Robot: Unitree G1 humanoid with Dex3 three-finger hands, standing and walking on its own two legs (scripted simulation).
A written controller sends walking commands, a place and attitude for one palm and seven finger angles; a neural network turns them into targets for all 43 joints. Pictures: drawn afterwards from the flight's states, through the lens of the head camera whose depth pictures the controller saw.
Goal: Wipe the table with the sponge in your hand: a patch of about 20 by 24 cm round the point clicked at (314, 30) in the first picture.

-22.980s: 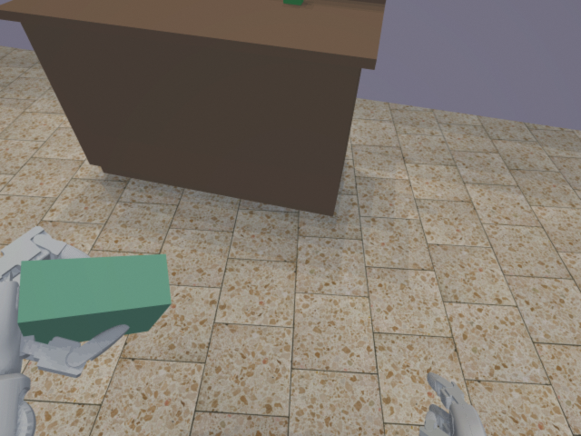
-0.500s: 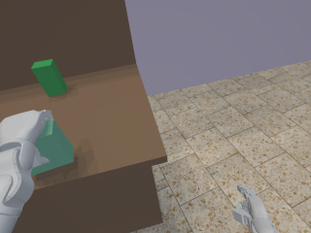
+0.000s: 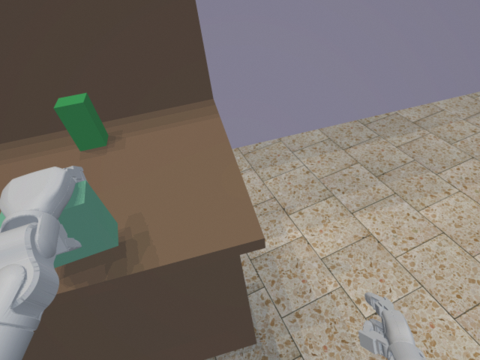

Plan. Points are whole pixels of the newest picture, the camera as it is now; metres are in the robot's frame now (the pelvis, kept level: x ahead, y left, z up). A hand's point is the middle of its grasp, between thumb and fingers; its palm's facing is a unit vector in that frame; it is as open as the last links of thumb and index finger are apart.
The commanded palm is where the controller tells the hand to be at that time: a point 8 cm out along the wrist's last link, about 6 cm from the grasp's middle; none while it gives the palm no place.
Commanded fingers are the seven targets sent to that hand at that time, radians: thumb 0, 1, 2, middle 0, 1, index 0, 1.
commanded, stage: move the sponge above the wiping area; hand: left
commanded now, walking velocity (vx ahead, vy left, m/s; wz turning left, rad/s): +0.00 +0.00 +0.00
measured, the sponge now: (71, 233) +0.25 +0.33 +0.11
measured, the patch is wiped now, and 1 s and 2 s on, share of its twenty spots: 0.00 0.00 0.00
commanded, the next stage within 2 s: none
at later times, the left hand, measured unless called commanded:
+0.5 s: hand (69, 208) +0.27 +0.32 +0.15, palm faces -0.02 -0.02 -1.00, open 9.6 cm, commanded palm +0.24 +0.32 +0.23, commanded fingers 0.00 0.10 1.30 -1.20 -1.60 -1.20 -1.60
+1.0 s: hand (60, 219) +0.25 +0.32 +0.15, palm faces -0.01 -0.04 -1.00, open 9.6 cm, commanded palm +0.22 +0.32 +0.23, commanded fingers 0.00 0.10 1.30 -1.20 -1.60 -1.20 -1.60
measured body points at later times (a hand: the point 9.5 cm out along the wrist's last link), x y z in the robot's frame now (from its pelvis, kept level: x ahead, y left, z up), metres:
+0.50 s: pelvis +0.00 -0.01 +0.00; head +0.00 -0.06 +0.45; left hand +0.26 +0.32 +0.21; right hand +0.24 -0.22 -0.10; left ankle +0.02 +0.11 -0.75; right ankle +0.00 -0.12 -0.75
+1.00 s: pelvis +0.01 -0.01 +0.00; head +0.00 -0.07 +0.44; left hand +0.24 +0.32 +0.21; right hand +0.26 -0.22 -0.09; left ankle +0.02 +0.11 -0.75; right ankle +0.00 -0.12 -0.75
